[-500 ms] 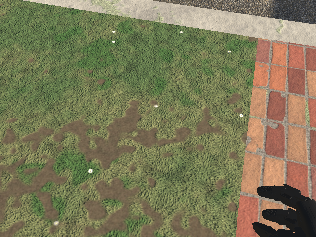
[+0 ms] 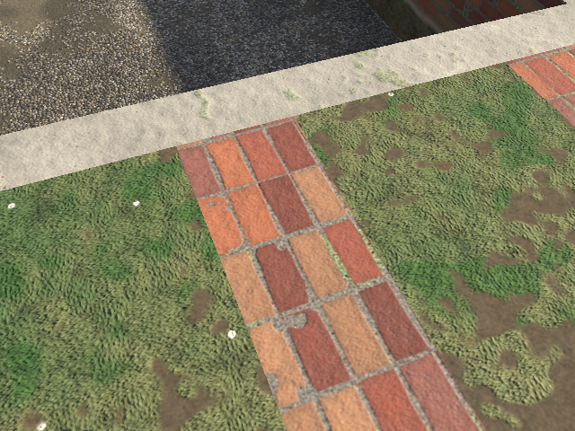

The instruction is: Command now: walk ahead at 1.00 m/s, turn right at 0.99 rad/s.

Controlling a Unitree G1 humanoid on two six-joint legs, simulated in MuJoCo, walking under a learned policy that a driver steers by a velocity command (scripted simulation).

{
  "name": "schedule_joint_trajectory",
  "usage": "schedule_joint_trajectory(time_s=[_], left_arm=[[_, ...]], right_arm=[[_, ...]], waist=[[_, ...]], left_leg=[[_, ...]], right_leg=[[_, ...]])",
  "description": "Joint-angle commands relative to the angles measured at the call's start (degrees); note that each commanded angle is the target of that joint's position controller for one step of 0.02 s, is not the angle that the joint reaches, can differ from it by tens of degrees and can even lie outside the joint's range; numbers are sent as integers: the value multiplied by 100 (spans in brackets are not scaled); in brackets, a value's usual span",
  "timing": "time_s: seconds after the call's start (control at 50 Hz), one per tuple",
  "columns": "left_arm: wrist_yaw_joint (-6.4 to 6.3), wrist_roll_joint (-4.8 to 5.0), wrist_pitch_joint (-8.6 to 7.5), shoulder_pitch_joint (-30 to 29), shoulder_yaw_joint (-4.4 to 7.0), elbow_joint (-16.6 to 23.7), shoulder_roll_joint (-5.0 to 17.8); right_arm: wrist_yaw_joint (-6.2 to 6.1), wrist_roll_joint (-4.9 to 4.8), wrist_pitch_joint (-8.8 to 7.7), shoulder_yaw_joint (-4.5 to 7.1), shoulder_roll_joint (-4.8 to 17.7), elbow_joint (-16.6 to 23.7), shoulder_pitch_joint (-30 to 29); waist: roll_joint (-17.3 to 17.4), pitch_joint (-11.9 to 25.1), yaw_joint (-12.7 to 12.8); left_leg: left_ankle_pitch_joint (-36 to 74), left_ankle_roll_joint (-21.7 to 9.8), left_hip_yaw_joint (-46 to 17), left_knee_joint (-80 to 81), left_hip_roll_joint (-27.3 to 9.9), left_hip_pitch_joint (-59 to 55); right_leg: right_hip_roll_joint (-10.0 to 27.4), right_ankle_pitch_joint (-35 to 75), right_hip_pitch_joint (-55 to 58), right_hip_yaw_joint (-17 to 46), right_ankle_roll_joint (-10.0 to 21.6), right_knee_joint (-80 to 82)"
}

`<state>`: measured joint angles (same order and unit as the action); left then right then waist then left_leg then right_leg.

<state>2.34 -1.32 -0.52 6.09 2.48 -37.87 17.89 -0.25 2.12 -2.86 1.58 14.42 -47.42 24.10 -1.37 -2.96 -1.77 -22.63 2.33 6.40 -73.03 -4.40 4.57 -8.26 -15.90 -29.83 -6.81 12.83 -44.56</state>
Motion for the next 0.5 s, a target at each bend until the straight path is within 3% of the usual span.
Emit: schedule_joint_trajectory(time_s=[0.02, 0.04, 0.08, 0.1, 0.16, 0.2, 0.24, 0.28, 0.3, 0.32, 0.34, 0.36, 0.38, 0.4, 0.42, 0.44, 0.46, 0.48, 0.5], left_arm=[[-232, -2, 33, 1599, 526, -150, 1341], [-263, 16, -58, 1441, 473, -223, 1178], [-302, 53, -239, 1165, 346, -184, 913], [-277, 79, -312, 1181, 307, -204, 841], [-229, 68, -461, 1252, 288, -310, 774], [-168, 147, -521, 1452, 285, -434, 727], [-135, 210, -566, 1757, 282, -594, 757], [-177, 163, -551, 1942, 299, -723, 893], [-210, 130, -539, 1988, 313, -780, 1009], [-241, 76, -517, 1992, 337, -822, 1168], [-252, -16, -481, 1874, 360, -843, 1301], [-251, -94, -469, 1506, 336, -787, 1213], [-256, -38, -528, 1558, 167, -583, 547], [-186, 232, -586, 2284, 19, -427, 78], [-261, 61, -537, 1744, 10, -513, 440], [-208, 5, -510, 1176, 17, -455, 528], [-150, -47, -490, 838, -8, -358, 474], [-97, -102, -451, 622, -37, -234, 331], [-69, -120, -386, 698, -80, -232, 197]], right_arm=[[16, -33, -408, 125, 1019, 1367, -1009], [-3, 50, -372, 99, 955, 1325, -1100], [-3, 225, -121, 78, 912, 1214, -816], [13, 233, -14, 70, 852, 1261, -891], [124, 132, 12, -86, 492, 1661, -1893], [197, 35, -33, -152, 344, 1695, -2188], [216, -29, -55, -128, 423, 1679, -2395], [189, -27, -64, -60, 606, 1714, -2575], [153, -5, -73, 2, 737, 1667, -2426], [107, -7, -91, 93, 909, 1543, -1952], [38, -62, -107, 201, 1086, 1323, -1105], [-68, -60, -95, 309, 1286, 1003, 120], [-169, 114, -97, 457, 1780, 825, 1123], [-32, 158, -107, 526, 2023, 726, 725], [64, 73, -86, 456, 1410, 874, -8], [101, 11, -116, 377, 1020, 841, -256], [115, 50, -133, 324, 819, 719, -303], [98, 67, -180, 249, 667, 556, -246], [100, 47, -237, 196, 585, 404, -176]], waist=[[385, 679, 623], [703, 309, 326], [785, 79, -103], [727, 8, -159], [455, -343, 50], [249, -225, 288], [127, -141, 526], [70, -90, 634], [7, 93, 556], [-126, 430, 312], [-216, 890, -170], [-204, 1323, -896], [707, 2034, -1123], [2603, 2507, -315], [1342, 1489, -289], [429, 923, -291], [-8, 562, -201], [36, 190, -69], [187, 41, 89]], left_leg=[[118, -86, -1075, -1325, 21, 4668], [65, -28, -1079, -854, -138, 4258], [-171, 155, -1096, -182, -340, 3509], [-320, 235, -1050, 249, -406, 3320], [1175, 220, -698, 1963, -422, 2846], [2689, 17, -559, 3027, -246, 2122], [3352, -187, -455, 3589, -75, 1853], [3045, -376, -398, 4083, 117, 2000], [2645, -468, -320, 4193, 325, 1860], [2107, -551, -302, 4178, 541, 1453], [1605, -631, -295, 4204, 659, 647], [1269, -721, -472, 4091, 357, -732], [-716, -994, -2097, 4118, -835, -2116], [-1359, -1635, -5677, 5596, -1937, -2760], [-1814, -1634, -5369, 5759, -1714, -2104], [-1339, -1611, -4367, 5742, -1533, -1299], [-780, -1505, -3731, 5837, -1295, -655], [262, -1453, -3200, 5892, -1116, -154], [1554, -1444, -2819, 5921, -1082, 190]], right_leg=[[2114, -367, 4244, 4918, 1236, 3075], [1840, 152, 3374, 4451, 1074, 3117], [1454, 906, 2124, 3711, 971, 3157], [1309, 892, 1681, 3500, 944, 3240], [839, 1313, 837, 2747, 661, 3585], [694, 2038, 807, 2401, 360, 3650], [923, 2624, 1391, 2434, 213, 3753], [1140, 3653, 2418, 2412, 71, 3418], [1212, 4685, 2901, 2362, -42, 2998], [1297, 5662, 3281, 2334, -169, 2302], [1289, 6102, 3297, 2234, -282, 1235], [1091, 5505, 2450, 2054, -371, -261], [584, 3183, 1084, 1638, -506, -2643], [-263, -828, -504, 1580, -702, -3915], [353, -459, -1186, 1583, -569, -4035], [609, -47, -1161, 1540, -587, -3762], [770, 3, -1056, 1467, -581, -3396], [829, -76, -1011, 1515, -629, -3183], [834, -279, -866, 1485, -717, -3032]])
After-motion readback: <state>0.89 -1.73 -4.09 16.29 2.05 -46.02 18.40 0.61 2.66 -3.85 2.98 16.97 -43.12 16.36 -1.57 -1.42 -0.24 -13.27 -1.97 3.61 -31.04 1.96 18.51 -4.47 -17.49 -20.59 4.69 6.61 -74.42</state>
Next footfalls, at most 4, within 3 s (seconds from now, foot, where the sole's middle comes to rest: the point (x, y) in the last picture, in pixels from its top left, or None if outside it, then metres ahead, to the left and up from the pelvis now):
0.36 left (238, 382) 0.57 0.12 -0.73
0.76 right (352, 271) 0.86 -0.17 -0.73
1.34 left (251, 254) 0.92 0.09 -0.73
1.72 right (263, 141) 1.36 0.06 -0.73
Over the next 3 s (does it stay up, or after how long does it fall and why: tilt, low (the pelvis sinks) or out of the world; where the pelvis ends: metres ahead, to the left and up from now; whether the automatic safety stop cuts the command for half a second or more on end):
stays up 1.38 0.14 0.03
